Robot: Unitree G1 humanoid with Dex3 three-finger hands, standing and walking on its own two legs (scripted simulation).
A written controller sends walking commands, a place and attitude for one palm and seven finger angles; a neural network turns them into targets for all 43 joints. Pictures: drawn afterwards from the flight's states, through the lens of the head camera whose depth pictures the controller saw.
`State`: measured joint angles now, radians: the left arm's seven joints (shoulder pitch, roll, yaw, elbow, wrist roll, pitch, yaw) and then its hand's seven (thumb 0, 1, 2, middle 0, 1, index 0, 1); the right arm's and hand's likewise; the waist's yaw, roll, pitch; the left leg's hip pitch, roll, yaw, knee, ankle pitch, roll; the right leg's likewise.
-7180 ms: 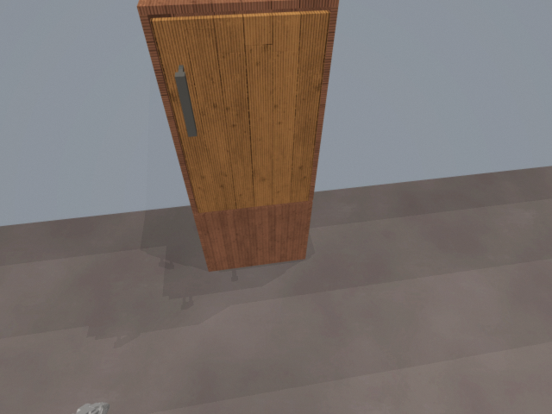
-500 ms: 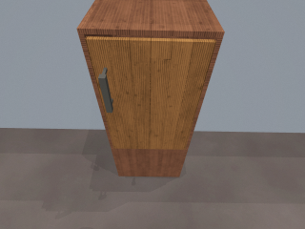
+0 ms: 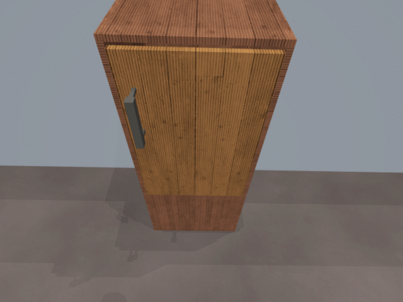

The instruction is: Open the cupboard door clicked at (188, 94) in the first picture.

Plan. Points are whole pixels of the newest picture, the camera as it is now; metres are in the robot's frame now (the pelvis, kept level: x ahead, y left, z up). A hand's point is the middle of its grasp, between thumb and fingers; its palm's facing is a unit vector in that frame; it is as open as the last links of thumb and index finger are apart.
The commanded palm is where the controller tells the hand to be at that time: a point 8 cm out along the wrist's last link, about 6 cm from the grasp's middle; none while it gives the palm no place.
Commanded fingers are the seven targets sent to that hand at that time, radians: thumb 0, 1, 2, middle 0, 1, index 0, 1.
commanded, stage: raise the hand with hooked fingers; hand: left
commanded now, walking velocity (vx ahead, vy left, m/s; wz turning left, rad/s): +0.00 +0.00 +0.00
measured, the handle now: (137, 119) +0.52 +0.20 +0.05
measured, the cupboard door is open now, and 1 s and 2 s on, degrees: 0 0 0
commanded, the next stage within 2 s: none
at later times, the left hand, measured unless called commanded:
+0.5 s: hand (111, 294) +0.14 +0.18 -0.04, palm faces +0.19 -0.98 -0.07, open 9.3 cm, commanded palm +0.14 +0.23 -0.02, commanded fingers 0.00 0.25 0.62 -0.25 -0.72 -0.25 -0.72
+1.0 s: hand (89, 249) +0.21 +0.22 +0.01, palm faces +0.07 -1.00 -0.06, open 12.3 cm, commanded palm +0.18 +0.28 +0.03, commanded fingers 0.00 -0.34 0.37 -0.29 -1.10 -0.29 -1.10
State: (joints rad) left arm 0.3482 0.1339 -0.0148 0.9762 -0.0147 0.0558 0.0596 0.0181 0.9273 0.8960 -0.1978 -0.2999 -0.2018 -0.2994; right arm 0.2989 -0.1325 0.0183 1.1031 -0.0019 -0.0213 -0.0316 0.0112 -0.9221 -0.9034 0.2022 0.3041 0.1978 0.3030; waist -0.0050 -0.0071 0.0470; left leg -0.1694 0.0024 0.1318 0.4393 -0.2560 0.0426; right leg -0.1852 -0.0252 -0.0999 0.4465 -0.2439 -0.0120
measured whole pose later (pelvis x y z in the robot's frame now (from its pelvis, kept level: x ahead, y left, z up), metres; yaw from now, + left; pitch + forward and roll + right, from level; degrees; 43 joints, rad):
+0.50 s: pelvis -0.02 -0.04 -0.08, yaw +3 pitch +11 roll -1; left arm 0.52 0.20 0.18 0.01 -0.24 -0.48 -0.22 0.01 0.47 0.71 -0.23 -0.58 -0.23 -0.58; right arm 0.13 -0.24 -0.04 0.47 0.02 -0.20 -0.03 0.01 -0.91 -0.90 0.20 0.30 0.20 0.30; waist 0.05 -0.02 -0.11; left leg -0.78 0.06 0.03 1.09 -0.51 -0.01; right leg -0.74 -0.03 -0.18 1.06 -0.52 -0.08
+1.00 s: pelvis -0.02 -0.01 -0.04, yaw +2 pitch +8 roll -1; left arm 0.26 0.30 0.30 0.16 -0.34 -0.37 -0.36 0.00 -0.11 0.46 -0.27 -0.95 -0.27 -0.95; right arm 0.29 -0.29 -0.01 0.61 0.05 -0.25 -0.07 0.01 -0.90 -0.90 0.20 0.30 0.20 0.30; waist -0.01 0.01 -0.06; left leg -0.60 0.04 0.07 0.87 -0.41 0.03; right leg -0.58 -0.02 -0.14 0.83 -0.40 -0.04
